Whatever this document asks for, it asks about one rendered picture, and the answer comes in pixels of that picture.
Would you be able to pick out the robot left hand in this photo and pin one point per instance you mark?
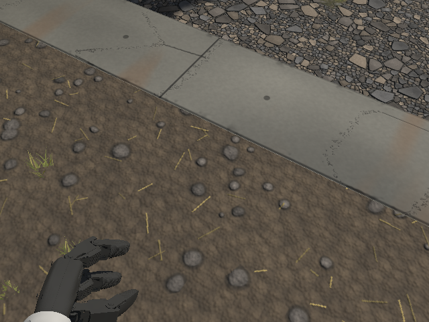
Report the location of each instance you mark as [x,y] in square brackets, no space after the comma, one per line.
[68,282]

